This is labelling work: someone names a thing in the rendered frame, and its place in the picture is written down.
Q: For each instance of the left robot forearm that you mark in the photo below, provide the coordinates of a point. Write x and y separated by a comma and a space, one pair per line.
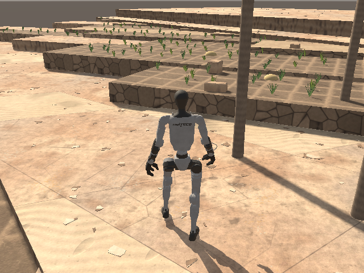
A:
153, 153

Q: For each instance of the robot right upper arm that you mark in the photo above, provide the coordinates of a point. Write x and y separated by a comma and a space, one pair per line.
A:
202, 129

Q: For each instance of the robot left hand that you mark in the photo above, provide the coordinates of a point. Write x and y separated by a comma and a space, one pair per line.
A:
148, 168

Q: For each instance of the robot right thigh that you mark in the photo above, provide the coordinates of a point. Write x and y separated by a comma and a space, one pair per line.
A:
196, 175

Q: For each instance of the robot thigh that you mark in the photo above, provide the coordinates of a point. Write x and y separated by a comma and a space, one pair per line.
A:
168, 167
196, 175

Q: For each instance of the robot right hand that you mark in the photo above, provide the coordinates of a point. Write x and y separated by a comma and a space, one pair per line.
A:
206, 157

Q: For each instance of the robot left thigh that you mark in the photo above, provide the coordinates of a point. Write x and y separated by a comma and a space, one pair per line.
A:
168, 167

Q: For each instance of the right robot forearm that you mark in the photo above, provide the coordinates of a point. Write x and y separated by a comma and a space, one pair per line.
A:
209, 148

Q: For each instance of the robot left upper arm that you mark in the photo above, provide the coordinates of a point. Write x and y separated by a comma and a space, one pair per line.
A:
161, 130

